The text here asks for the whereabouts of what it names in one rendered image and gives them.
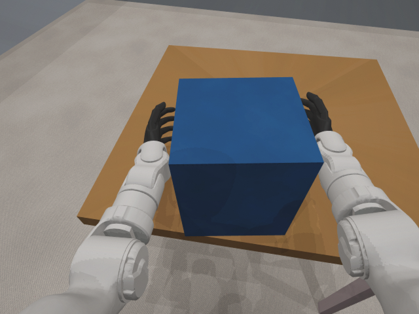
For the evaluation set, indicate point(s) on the table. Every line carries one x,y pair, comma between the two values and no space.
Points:
362,109

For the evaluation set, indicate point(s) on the right robot hand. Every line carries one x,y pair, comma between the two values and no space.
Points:
318,114

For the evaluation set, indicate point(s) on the robot right forearm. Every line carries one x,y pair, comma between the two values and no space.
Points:
345,183

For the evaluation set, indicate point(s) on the carton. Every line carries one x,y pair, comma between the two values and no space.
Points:
243,155

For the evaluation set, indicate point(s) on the robot right upper arm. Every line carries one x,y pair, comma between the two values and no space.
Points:
383,249

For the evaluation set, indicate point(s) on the robot left upper arm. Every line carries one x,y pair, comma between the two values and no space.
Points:
107,273

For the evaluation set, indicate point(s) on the robot left forearm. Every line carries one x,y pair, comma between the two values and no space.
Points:
133,210

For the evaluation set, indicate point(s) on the left robot hand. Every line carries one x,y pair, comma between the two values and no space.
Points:
153,130

